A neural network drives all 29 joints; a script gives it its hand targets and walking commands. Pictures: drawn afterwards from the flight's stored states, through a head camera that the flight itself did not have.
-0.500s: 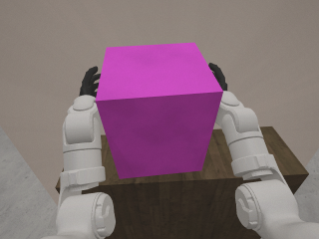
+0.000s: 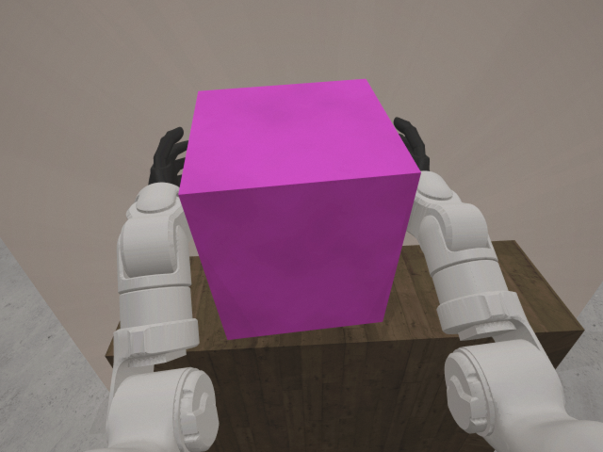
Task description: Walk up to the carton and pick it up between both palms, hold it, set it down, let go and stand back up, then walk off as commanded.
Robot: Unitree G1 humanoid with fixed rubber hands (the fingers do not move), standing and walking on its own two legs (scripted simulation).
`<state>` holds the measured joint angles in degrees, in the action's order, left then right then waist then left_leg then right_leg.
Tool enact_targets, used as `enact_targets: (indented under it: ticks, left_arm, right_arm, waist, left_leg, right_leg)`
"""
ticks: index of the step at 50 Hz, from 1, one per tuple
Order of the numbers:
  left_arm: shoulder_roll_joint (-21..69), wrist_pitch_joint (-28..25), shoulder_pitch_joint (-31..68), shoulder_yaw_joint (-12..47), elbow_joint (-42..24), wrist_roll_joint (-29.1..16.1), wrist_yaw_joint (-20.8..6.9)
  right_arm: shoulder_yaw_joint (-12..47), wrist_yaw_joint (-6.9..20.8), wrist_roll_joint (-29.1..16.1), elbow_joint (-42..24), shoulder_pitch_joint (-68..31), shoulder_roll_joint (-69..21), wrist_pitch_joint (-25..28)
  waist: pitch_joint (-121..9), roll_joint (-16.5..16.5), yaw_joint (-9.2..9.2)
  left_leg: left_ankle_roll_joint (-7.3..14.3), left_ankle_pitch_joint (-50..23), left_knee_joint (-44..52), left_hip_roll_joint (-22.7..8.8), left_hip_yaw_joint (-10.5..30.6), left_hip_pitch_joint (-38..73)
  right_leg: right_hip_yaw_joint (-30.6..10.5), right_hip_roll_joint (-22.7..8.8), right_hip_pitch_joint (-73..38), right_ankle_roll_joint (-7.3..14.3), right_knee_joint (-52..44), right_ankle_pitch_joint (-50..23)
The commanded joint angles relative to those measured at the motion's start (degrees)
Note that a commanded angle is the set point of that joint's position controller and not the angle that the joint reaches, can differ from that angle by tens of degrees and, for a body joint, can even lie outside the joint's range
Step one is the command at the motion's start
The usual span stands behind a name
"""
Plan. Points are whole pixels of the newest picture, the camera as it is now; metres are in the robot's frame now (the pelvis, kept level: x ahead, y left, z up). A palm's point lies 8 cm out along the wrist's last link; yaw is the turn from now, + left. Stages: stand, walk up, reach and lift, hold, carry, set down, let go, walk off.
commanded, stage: hold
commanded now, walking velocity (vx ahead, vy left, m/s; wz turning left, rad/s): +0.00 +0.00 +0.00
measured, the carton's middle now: (295, 212) +0.36 +0.01 +0.20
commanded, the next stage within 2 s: none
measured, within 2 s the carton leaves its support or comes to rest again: neither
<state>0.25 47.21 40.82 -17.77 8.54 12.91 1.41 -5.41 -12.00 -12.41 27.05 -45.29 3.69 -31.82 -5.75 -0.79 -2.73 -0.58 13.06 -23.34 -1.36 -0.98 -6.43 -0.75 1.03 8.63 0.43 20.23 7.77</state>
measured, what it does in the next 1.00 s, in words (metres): stands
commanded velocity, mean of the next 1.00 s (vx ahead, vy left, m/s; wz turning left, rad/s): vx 0.00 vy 0.00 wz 0.00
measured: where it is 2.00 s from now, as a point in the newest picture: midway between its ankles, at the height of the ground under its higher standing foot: outside the picture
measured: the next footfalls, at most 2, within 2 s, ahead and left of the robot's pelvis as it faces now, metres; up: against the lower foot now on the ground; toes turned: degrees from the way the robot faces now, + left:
none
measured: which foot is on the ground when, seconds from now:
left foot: down 0.00-1.00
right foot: down 0.00-1.00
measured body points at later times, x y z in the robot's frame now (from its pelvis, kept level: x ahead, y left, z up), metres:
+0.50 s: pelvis +0.00 +0.00 +0.00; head -0.06 +0.01 +0.45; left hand +0.37 +0.17 +0.24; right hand +0.39 -0.14 +0.24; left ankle +0.00 +0.12 -0.74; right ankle +0.04 -0.12 -0.74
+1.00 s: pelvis +0.00 +0.00 +0.00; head -0.07 +0.00 +0.45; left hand +0.37 +0.16 +0.24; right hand +0.38 -0.14 +0.24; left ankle +0.00 +0.12 -0.74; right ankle +0.04 -0.12 -0.74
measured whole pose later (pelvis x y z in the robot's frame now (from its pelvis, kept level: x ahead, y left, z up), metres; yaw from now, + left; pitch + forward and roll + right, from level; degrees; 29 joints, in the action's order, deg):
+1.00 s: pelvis +0.00 +0.00 +0.00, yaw +0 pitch -4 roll -1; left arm 0.1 47.5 40.8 -17.8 8.6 12.9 1.2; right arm -5.1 -12.2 -12.5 27.2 -45.3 3.7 -32.0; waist -5.8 -0.5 -2.9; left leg -0.5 13.1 -23.2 -1.4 -1.0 -6.2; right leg -0.7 1.0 8.4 0.4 20.2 7.8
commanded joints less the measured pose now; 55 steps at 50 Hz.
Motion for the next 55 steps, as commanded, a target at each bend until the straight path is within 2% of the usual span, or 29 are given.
enact_targets:
  ticks: [1, 2, 6, 7, 8, 9, 12, 13, 14, 15, 18, 19, 21, 22, 26, 27, 29, 31, 35, 36, 38, 39, 42, 43, 47, 48, 52, 54, 55]
  left_arm:
    - [28.47, -2.49, 42.99, 24.56, -2.16, -6.48, -9.86]
    - [28.89, -2.09, 41.53, 26.29, -2.03, -6.58, -10.16]
    - [28.38, -2.78, 43.21, 24.65, -1.93, -7.26, -9.69]
    - [28.31, -2.63, 41.93, 22.96, -1.04, -6.59, -9.72]
    - [28.0, -2.48, 39.8, 23.2, -2.33, -6.41, -9.99]
    - [28.49, -2.35, 40.92, 24.71, -3.58, -6.29, -9.97]
    - [28.31, -2.23, 41.51, 25.04, -2.65, -7.28, -10.33]
    - [29.25, -2.35, 40.42, 26.03, -5.12, -7.27, -10.17]
    - [29.34, -2.27, 40.1, 28.17, -6.0, -6.81, -10.15]
    - [28.19, -1.91, 37.9, 25.85, -3.97, -6.17, -10.32]
    - [30.51, -2.35, 41.23, 28.39, -6.9, -8.0, -10.16]
    - [30.06, -2.61, 41.45, 27.47, -8.05, -7.93, -10.02]
    - [30.42, -2.44, 41.31, 28.71, -6.6, -7.25, -9.35]
    - [30.62, -2.19, 41.76, 28.91, -5.81, -7.22, -9.42]
    - [31.62, -2.09, 40.88, 29.37, -8.37, -7.47, -9.72]
    - [32.67, -2.02, 42.46, 30.88, -6.65, -7.84, -9.54]
    - [31.92, -2.07, 41.94, 28.77, -3.21, -7.11, -9.48]
    - [29.72, -1.96, 40.29, 26.9, -4.22, -5.38, -9.82]
    - [29.67, -1.9, 40.19, 26.42, -3.11, -5.44, -10.29]
    - [28.62, -2.49, 40.94, 26.23, -4.08, -6.8, -10.19]
    - [27.97, -2.69, 42.46, 25.7, -3.56, -6.78, -10.23]
    - [29.83, -2.65, 42.95, 26.91, -4.81, -7.49, -10.07]
    - [29.83, -3.45, 43.6, 29.23, -6.89, -9.15, -9.64]
    - [28.15, -3.06, 41.89, 26.96, -4.79, -7.71, -9.8]
    - [28.21, -2.27, 41.92, 24.2, -0.75, -6.78, -10.38]
    - [27.79, -2.62, 41.39, 24.17, -2.25, -6.74, -10.68]
    - [28.88, -2.43, 41.47, 26.78, -5.12, -7.29, -10.79]
    - [30.28, -3.09, 43.7, 27.93, -5.52, -7.66, -10.29]
    - [28.92, -2.13, 40.39, 26.1, -2.86, -5.9, -10.35]
  right_arm:
    - [21.59, 6.64, -7.36, -15.98, -51.77, -34.19, 2.78]
    - [21.51, 6.44, -6.79, -15.18, -47.93, -33.37, 2.12]
    - [22.8, 6.91, -6.91, -15.44, -51.85, -36.21, 2.41]
    - [22.23, 6.83, -6.89, -14.38, -50.61, -35.25, 2.35]
    - [23.58, 6.57, -7.97, -16.96, -50.31, -35.77, 2.7]
    - [22.87, 6.28, -7.99, -16.77, -49.49, -35.08, 2.42]
    - [20.96, 6.08, -6.62, -14.54, -47.67, -33.64, 2.17]
    - [23.41, 6.1, -7.24, -17.78, -48.03, -34.98, 2.52]
    - [22.63, 5.74, -7.27, -16.11, -46.08, -33.03, 2.21]
    - [24.4, 5.86, -8.69, -18.57, -47.3, -34.16, 2.56]
    - [22.61, 6.0, -7.94, -17.32, -47.47, -33.34, 2.37]
    - [24.57, 5.93, -9.71, -20.45, -49.27, -35.23, 2.62]
    - [23.04, 6.0, -8.53, -17.45, -48.98, -33.62, 2.53]
    - [21.87, 6.03, -8.15, -16.01, -47.61, -32.16, 2.52]
    - [23.02, 5.99, -9.26, -16.25, -45.04, -32.86, 2.08]
    - [19.28, 6.26, -7.53, -12.53, -45.25, -30.04, 1.44]
    - [19.98, 6.94, -6.54, -13.54, -49.12, -31.69, 2.56]
    - [21.3, 7.14, -7.16, -12.64, -46.66, -32.47, 2.67]
    - [21.93, 6.52, -7.52, -15.41, -47.83, -31.96, 2.65]
    - [23.16, 6.3, -7.82, -18.89, -49.84, -34.62, 3.33]
    - [23.64, 6.33, -7.8, -17.41, -51.22, -35.54, 2.67]
    - [22.73, 6.49, -7.82, -17.59, -49.89, -34.95, 2.71]
    - [23.34, 6.14, -7.94, -17.91, -47.54, -35.55, 2.58]
    - [23.63, 6.16, -7.55, -15.7, -48.02, -35.14, 2.11]
    - [21.0, 6.62, -6.67, -12.87, -48.84, -33.85, 1.77]
    - [22.04, 6.22, -7.42, -16.35, -48.35, -35.77, 1.95]
    - [22.69, 6.23, -7.99, -14.69, -45.6, -34.7, 1.74]
    - [21.31, 6.45, -7.81, -13.6, -47.9, -33.79, 2.04]
    - [22.11, 6.48, -7.11, -13.82, -47.16, -33.31, 2.0]
  waist:
    - [-18.15, 0.43, -1.9]
    - [-17.41, 0.4, -3.67]
    - [-17.92, 2.34, -0.37]
    - [-16.83, 2.59, -1.08]
    - [-20.0, 2.85, 0.24]
    - [-19.6, 0.85, -2.13]
    - [-17.49, 0.74, -3.57]
    - [-20.6, 1.92, -2.35]
    - [-20.27, -1.31, -4.32]
    - [-19.1, -0.25, -3.02]
    - [-20.58, -1.34, -4.05]
    - [-23.24, -0.12, -2.63]
    - [-19.99, -2.78, -2.79]
    - [-17.67, -3.84, -4.44]
    - [-20.64, -3.65, -4.47]
    - [-16.78, -5.67, -6.45]
    - [-16.66, -2.9, -4.25]
    - [-16.17, -1.52, -3.49]
    - [-16.31, -1.11, -3.61]
    - [-21.13, 2.57, -2.4]
    - [-20.35, 2.67, -1.42]
    - [-21.0, 0.98, -2.98]
    - [-22.45, 0.12, -3.57]
    - [-19.14, 1.78, -1.75]
    - [-14.63, 1.28, -3.04]
    - [-19.22, 3.03, -2.47]
    - [-17.47, -0.91, -3.9]
    - [-18.2, -1.87, -4.17]
    - [-14.89, -1.09, -2.97]
  left_leg:
    - [0.67, -3.12, 7.95, 3.94, 1.54, -3.5]
    - [-0.33, -5.24, 7.14, 3.71, 1.51, -3.22]
    - [1.19, -2.95, 8.63, 3.9, 1.57, -3.56]
    - [1.11, -3.23, 8.65, 3.74, 1.67, -3.09]
    - [1.3, -6.77, 7.75, 3.78, 1.44, -2.96]
    - [0.38, -5.84, 7.38, 4.06, 1.41, -3.22]
    - [0.05, -5.77, 7.76, 3.62, 1.73, -2.6]
    - [0.4, -8.92, 7.14, 4.16, 1.3, -1.44]
    - [-0.85, -11.09, 6.61, 3.95, 1.83, -0.55]
    - [-0.27, -10.61, 6.23, 4.55, 1.78, -1.25]
    - [-1.19, -11.57, 6.53, 3.76, 2.38, -0.36]
    - [-0.25, -13.67, 5.33, 3.98, 2.4, 0.37]
    - [-1.2, -11.34, 6.22, 4.08, 2.3, -0.59]
    - [-2.12, -10.81, 6.22, 3.69, 2.37, 0.43]
    - [-2.54, -14.18, 4.78, 4.11, 2.12, 1.94]
    - [-3.87, -10.28, 6.55, 2.61, 3.1, 0.51]
    - [-1.73, -5.52, 8.01, 2.66, 2.83, -2.67]
    - [-1.5, -9.66, 7.33, 3.21, 2.18, -1.31]
    - [-1.0, -9.12, 7.08, 3.75, 2.15, -0.84]
    - [-0.11, -8.77, 6.35, 4.3, 1.4, -0.02]
    - [0.64, -7.21, 7.3, 3.86, 1.68, -2.29]
    - [-0.03, -7.11, 6.97, 3.78, 1.88, -2.42]
    - [-0.33, -7.47, 6.6, 3.83, 2.06, -0.95]
    - [0.27, -6.8, 7.21, 4.06, 1.56, -1.99]
    - [0.34, -3.58, 8.57, 3.25, 2.0, -4.43]
    - [1.01, -5.83, 7.45, 3.89, 1.83, -4.07]
    - [-0.52, -10.24, 6.61, 3.62, 2.29, -2.8]
    - [-1.36, -7.32, 7.53, 3.08, 2.35, -1.88]
    - [-0.77, -8.21, 7.39, 3.79, 1.72, -1.34]
  right_leg:
    - [1.67, 2.03, -19.97, -1.5, -3.98, -6.23]
    - [1.22, 2.3, -21.07, -1.15, -3.41, -9.05]
    - [1.24, 1.63, -19.08, -1.99, -3.85, -5.67]
    - [1.44, 2.03, -18.83, -1.82, -3.73, -6.96]
    - [1.15, 1.84, -21.62, -1.81, -3.31, -10.55]
    - [1.08, 1.53, -21.87, -1.93, -3.43, -11.2]
    - [0.99, 1.72, -21.6, -1.37, -3.68, -10.89]
    - [1.31, 2.14, -22.29, -1.81, -2.78, -14.11]
    - [1.35, 2.07, -22.51, -1.6, -2.75, -15.59]
    - [1.23, 1.84, -23.53, -1.72, -2.84, -15.46]
    - [1.45, 2.14, -21.7, -1.49, -2.83, -14.58]
    - [1.43, 2.5, -22.58, -1.63, -2.47, -15.9]
    - [1.64, 2.48, -21.11, -1.18, -3.04, -11.79]
    - [1.54, 2.58, -19.13, -0.75, -3.61, -10.49]
    - [1.43, 2.58, -20.4, -0.73, -3.07, -13.66]
    - [1.63, 2.85, -17.53, -0.13, -4.13, -8.01]
    - [1.54, 2.56, -19.46, -0.57, -4.16, -6.55]
    - [1.93, 2.72, -20.41, -0.77, -3.79, -9.27]
    - [1.28, 2.56, -19.93, -0.97, -3.89, -8.81]
    - [1.77, 2.53, -20.83, -1.66, -3.37, -11.71]
    - [1.49, 2.48, -21.24, -1.75, -3.25, -10.39]
    - [1.51, 2.5, -21.24, -1.38, -3.11, -10.56]
    - [1.02, 2.15, -20.87, -1.67, -3.11, -12.93]
    - [1.6, 2.3, -20.45, -1.98, -3.12, -11.19]
    - [0.83, 1.99, -18.98, -1.31, -4.1, -6.8]
    - [0.95, 1.88, -22.26, -1.88, -3.49, -10.81]
    - [0.57, 2.0, -22.44, -1.25, -2.55, -14.16]
    - [1.39, 2.29, -20.4, -1.02, -3.36, -9.69]
    - [1.8, 2.2, -19.92, -0.89, -4.01, -10.07]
